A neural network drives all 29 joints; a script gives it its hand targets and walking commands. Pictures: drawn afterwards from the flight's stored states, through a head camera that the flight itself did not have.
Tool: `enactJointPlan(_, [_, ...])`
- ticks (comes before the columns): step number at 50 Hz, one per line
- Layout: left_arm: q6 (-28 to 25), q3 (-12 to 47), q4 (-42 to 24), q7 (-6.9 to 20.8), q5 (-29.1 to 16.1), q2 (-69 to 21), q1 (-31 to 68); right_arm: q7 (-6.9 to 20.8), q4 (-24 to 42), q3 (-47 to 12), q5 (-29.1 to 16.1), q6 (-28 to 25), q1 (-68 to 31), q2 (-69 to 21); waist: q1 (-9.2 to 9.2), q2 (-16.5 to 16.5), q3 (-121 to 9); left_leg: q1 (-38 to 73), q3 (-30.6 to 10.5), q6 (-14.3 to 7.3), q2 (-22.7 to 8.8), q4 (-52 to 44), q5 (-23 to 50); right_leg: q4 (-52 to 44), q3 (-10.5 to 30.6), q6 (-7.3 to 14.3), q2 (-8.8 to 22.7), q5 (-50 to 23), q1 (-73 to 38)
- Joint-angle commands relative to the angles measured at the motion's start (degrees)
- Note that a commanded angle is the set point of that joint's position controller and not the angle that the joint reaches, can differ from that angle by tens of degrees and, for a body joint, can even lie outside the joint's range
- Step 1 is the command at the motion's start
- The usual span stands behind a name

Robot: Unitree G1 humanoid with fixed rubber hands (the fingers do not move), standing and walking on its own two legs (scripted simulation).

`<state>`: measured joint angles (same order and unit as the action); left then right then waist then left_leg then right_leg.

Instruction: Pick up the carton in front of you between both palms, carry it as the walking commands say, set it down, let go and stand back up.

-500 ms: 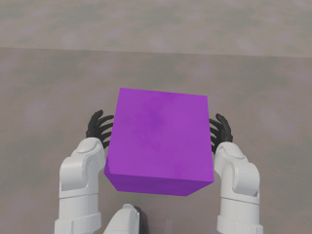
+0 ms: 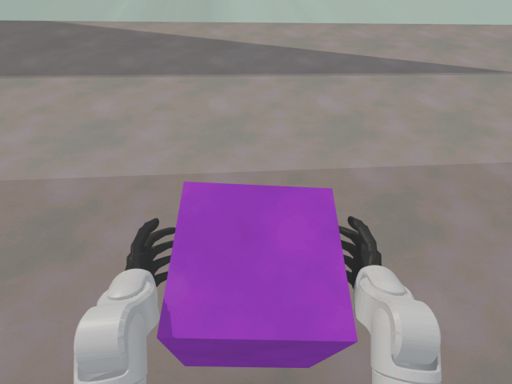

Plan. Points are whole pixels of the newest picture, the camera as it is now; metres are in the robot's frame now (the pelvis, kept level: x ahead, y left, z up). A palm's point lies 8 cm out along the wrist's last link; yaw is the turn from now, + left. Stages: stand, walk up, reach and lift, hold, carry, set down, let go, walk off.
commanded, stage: carry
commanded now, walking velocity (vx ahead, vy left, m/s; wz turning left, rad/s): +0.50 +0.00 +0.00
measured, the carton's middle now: (252, 284) +0.28 +0.00 +0.04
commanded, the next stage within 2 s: hold in 1.98 s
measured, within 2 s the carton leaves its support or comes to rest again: neither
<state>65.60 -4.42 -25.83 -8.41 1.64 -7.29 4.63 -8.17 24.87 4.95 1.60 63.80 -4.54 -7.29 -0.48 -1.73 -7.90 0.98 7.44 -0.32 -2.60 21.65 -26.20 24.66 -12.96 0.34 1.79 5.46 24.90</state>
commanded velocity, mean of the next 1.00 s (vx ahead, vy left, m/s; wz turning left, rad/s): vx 0.12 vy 0.00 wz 0.00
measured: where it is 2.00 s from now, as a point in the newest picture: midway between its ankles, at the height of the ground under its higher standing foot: (242, 373)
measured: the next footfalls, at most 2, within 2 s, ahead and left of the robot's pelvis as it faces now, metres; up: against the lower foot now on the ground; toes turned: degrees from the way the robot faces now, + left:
left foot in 0.38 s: +0.41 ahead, +0.14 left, +0.00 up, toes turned +0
right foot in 0.68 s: +0.43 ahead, -0.11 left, +0.00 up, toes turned +6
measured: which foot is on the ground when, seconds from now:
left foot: down 0.00-0.00, up 0.02-0.36, down 0.38-1.00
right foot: down 0.00-0.42, up 0.44-0.66, down 0.68-1.00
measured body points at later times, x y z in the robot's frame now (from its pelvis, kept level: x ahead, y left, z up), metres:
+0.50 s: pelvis +0.30 +0.04 +0.00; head +0.30 +0.05 +0.45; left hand +0.56 +0.19 +0.08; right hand +0.55 -0.12 +0.09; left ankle +0.38 +0.12 -0.73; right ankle +0.16 -0.09 -0.66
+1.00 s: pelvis +0.44 +0.02 +0.01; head +0.42 +0.02 +0.46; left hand +0.69 +0.18 +0.09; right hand +0.69 -0.13 +0.09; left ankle +0.38 +0.12 -0.72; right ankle +0.39 -0.09 -0.72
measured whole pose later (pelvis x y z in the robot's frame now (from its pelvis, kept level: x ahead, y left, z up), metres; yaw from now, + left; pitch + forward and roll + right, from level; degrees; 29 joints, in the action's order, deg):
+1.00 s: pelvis +0.44 +0.02 +0.01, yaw +0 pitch +4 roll +0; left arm 69.3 -2.9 -26.1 -7.8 2.7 -7.3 0.5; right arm -7.0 26.0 3.3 3.8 68.3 -0.4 -7.3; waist 0.6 -0.6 -9.3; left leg -13.1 13.1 0.8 -4.6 30.2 -19.4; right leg 29.9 -10.2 -1.0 4.3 18.0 14.5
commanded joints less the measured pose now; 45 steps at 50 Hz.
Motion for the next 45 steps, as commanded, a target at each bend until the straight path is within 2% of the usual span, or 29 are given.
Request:
enactJointPlan(1, [1.50,35.20,-6.53,4.85,-14.23,-41.64,18.55,4.94,6.48,-34.79,-13.03,3.59,-16.43,-40.97,2.11,4.24,-13.45,-21.85,4.81,0.98,-3.51,29.23,31.22,-3.11,17.58,5.37,10.63,6.79,-32.71])
enactJointPlan(2, [1.75,35.62,-6.58,5.18,-14.70,-42.48,19.13,5.17,8.92,-36.21,-13.21,4.30,-17.08,-42.11,2.50,19.52,-14.40,-39.92,1.94,2.41,3.36,44.21,4.44,-9.22,39.16,13.84,22.97,5.34,-42.99])
enactJointPlan(3, [2.01,36.27,-8.16,5.69,-15.45,-44.10,18.51,5.60,9.22,-36.98,-14.00,4.61,-17.33,-43.28,2.34,16.32,-13.40,-44.01,-5.33,0.96,0.73,52.69,-1.49,-9.85,39.77,15.81,24.12,-2.52,-40.49])
enactJointPlan(4, [2.02,36.69,-9.15,6.25,-15.96,-45.75,19.49,6.08,9.66,-37.60,-14.45,4.54,-18.71,-44.69,2.57,11.13,-12.55,-44.24,-6.77,-0.01,-1.62,54.66,-0.59,-9.26,34.63,15.36,22.91,-8.58,-36.39])
enactJointPlan(5, [1.98,37.61,-10.02,6.82,-16.64,-47.25,20.32,6.45,9.66,-37.95,-14.43,4.25,-18.23,-46.27,2.13,5.52,-12.14,-42.64,-7.79,-0.39,-3.68,52.20,2.59,-10.29,30.08,13.07,21.58,-6.45,-32.45])
enactJointPlan(6, [1.82,38.74,-10.61,7.39,-17.18,-48.27,21.10,6.78,9.38,-38.12,-14.25,3.84,-17.34,-47.65,1.65,3.11,-10.72,-41.00,-8.51,-0.28,-5.69,46.84,6.29,-11.94,25.01,10.29,20.09,-2.15,-28.66])
enactJointPlan(7, [1.60,39.71,-10.99,7.84,-17.53,-49.12,21.78,7.03,9.09,-38.20,-13.84,3.45,-16.68,-48.53,1.31,3.73,-10.10,-38.40,-7.55,0.14,-5.76,40.40,8.65,-13.31,20.43,7.89,18.20,1.98,-25.88])
enactJointPlan(8, [1.43,40.16,-10.57,8.25,-17.57,-49.18,21.18,7.13,8.02,-38.03,-13.06,3.20,-15.42,-48.72,1.31,5.69,-8.95,-36.15,-5.45,0.74,-5.04,35.51,9.44,-14.79,17.15,7.15,17.03,3.12,-23.16])
enactJointPlan(11, [1.05,40.46,-10.00,8.87,-17.11,-47.47,18.33,6.90,7.17,-38.01,-11.82,2.54,-12.60,-48.08,1.24,7.71,-5.46,-32.52,-0.70,2.03,-3.74,20.06,13.75,-17.20,9.42,6.78,14.04,1.98,-20.61])
enactJointPlan(13, [0.99,39.75,-9.63,8.76,-16.38,-45.82,16.65,6.56,7.66,-38.15,-11.44,2.41,-11.57,-46.72,1.58,9.02,-3.82,-31.13,2.48,2.12,-2.00,12.63,16.89,-16.27,6.31,5.81,12.83,-2.07,-21.92])
enactJointPlan(16, [1.11,38.65,-10.26,8.12,-15.27,-43.51,15.02,6.28,9.78,-38.76,-12.19,2.55,-11.94,-44.31,1.80,10.20,-2.76,-27.53,5.93,1.89,-0.33,7.64,23.57,-9.79,2.82,3.37,11.78,-18.82,-24.68])
enactJointPlan(18, [1.44,38.04,-10.73,7.54,-14.79,-41.85,15.01,6.09,10.20,-38.76,-12.81,2.89,-11.35,-42.80,0.76,9.14,-4.91,-16.22,9.38,1.26,2.07,2.71,29.68,0.11,-1.22,0.32,8.88,-24.34,-22.08])
enactJointPlan(19, [1.74,37.44,-10.28,7.20,-14.41,-40.38,14.95,5.91,10.06,-38.42,-12.86,3.21,-11.86,-41.69,0.44,8.82,-7.02,-7.80,8.18,0.91,1.24,1.93,31.44,5.42,-2.13,-1.39,7.92,-23.24,-17.86])
enactJointPlan(20, [2.13,36.86,-10.09,6.88,-14.19,-38.90,15.50,5.69,9.97,-37.76,-12.73,3.58,-12.49,-40.10,-0.26,4.60,-9.64,0.42,1.43,0.22,-5.10,2.69,41.07,13.53,-1.52,-3.52,6.23,-11.72,-12.61])
enactJointPlan(21, [2.69,37.51,-11.58,6.65,-15.02,-38.51,16.40,5.54,9.09,-36.94,-12.56,3.49,-12.03,-39.00,-0.80,-11.03,-15.05,13.43,-17.38,-8.01,-18.20,1.59,49.76,28.97,0.52,-4.76,1.44,8.49,0.53])
enactJointPlan(22, [3.17,38.15,-11.21,6.66,-15.14,-38.72,16.38,5.46,8.10,-36.41,-12.92,3.60,-10.33,-40.17,-0.85,-14.73,-16.74,13.18,-23.30,-11.90,-21.89,-1.99,55.83,38.08,4.72,-4.09,-0.44,26.63,4.00])
enactJointPlan(23, [2.92,38.50,-10.63,6.89,-15.15,-40.71,15.62,5.86,8.92,-36.84,-13.57,3.55,-10.23,-41.71,-0.50,-10.41,-16.65,10.45,-19.93,-12.29,-22.30,-2.63,59.02,41.06,9.38,-2.98,1.30,28.24,4.98])
enactJointPlan(24, [2.60,38.79,-10.45,7.30,-15.03,-43.11,16.60,6.43,9.07,-37.75,-13.96,3.32,-11.08,-44.50,-0.42,-6.56,-17.07,7.34,-16.19,-11.10,-21.08,-2.98,56.46,39.01,11.55,-2.09,3.31,26.62,3.92])
enactJointPlan(25, [2.31,39.02,-10.04,7.75,-15.13,-45.55,17.11,7.02,9.64,-38.38,-14.40,3.01,-12.71,-46.62,-0.13,-4.21,-15.28,3.06,-10.87,-8.42,-18.88,-3.58,52.82,30.57,12.18,-1.76,5.06,24.91,2.23])
enactJointPlan(26, [1.89,39.28,-9.99,8.20,-15.33,-47.72,17.73,7.58,10.11,-39.03,-14.74,2.82,-14.26,-48.51,0.21,-3.69,-13.78,-1.10,-6.79,-6.24,-16.73,-4.47,50.42,22.54,11.21,-1.98,4.76,22.93,-1.32])
enactJointPlan(27, [1.53,39.37,-9.97,8.42,-15.15,-48.95,17.50,8.06,10.47,-39.39,-15.04,2.65,-14.68,-49.48,0.29,-4.51,-13.66,-3.36,-4.09,-5.45,-15.33,-5.13,47.66,17.41,9.17,-2.30,3.34,21.92,-4.75])
enactJointPlan(30, [1.10,39.42,-10.45,8.25,-14.53,-48.63,15.84,8.66,11.61,-40.18,-15.59,2.41,-13.64,-48.89,-0.30,-7.27,-14.47,-4.14,-1.32,-5.65,-14.09,-4.45,40.64,7.57,5.94,-2.58,1.99,15.46,-8.33])
enactJointPlan(32, [1.37,39.03,-11.39,7.84,-14.18,-46.86,15.53,8.45,11.72,-39.98,-15.38,2.78,-13.76,-46.90,0.26,-5.20,-13.88,-7.86,1.34,-3.69,-11.87,-1.75,33.36,-1.94,4.13,-2.56,2.80,2.42,-13.72])
enactJointPlan(34, [2.24,37.87,-11.53,7.53,-13.78,-43.80,16.28,7.94,10.42,-39.06,-14.42,3.55,-13.56,-44.39,0.28,-2.08,-12.25,-12.40,2.29,-0.30,-10.20,0.77,25.17,-3.91,5.99,-2.53,7.35,-3.37,-18.23])
enactJointPlan(35, [2.75,37.02,-11.17,7.31,-13.50,-41.69,16.83,7.55,9.93,-38.49,-13.72,4.03,-13.94,-42.96,-0.25,0.74,-10.48,-14.50,2.48,1.05,-8.95,2.20,22.87,-1.95,8.83,-2.04,10.72,-11.52,-17.53])
enactJointPlan(36, [3.08,36.40,-10.05,7.04,-13.09,-40.92,17.38,7.26,9.94,-38.56,-13.50,4.72,-14.93,-42.30,-0.28,4.63,-9.61,-13.82,1.02,1.66,-7.61,1.85,24.63,0.52,8.84,-1.15,10.73,-14.13,-16.14])
enactJointPlan(37, [3.47,35.45,-8.54,6.86,-12.92,-40.33,16.77,7.06,8.90,-38.06,-13.58,5.34,-15.68,-41.45,-0.04,5.27,-8.03,-12.24,1.55,1.85,-7.87,3.66,27.63,0.74,8.52,-1.18,10.42,-16.99,-14.41])
enactJointPlan(40, [4.13,34.56,-5.79,6.86,-12.84,-40.14,14.88,6.51,6.81,-37.32,-13.31,6.11,-14.41,-41.15,0.32,3.86,-8.99,-10.96,1.84,2.44,-7.64,7.51,38.34,3.04,7.89,-1.28,9.74,-27.29,-15.34])
enactJointPlan(45, [3.56,36.55,-6.95,7.84,-14.71,-43.52,17.76,6.86,6.49,-37.66,-13.56,5.49,-15.40,-44.82,0.42,3.65,-12.25,-8.91,1.89,2.81,-6.75,8.87,41.21,4.83,7.65,-1.01,9.13,-33.33,-17.07])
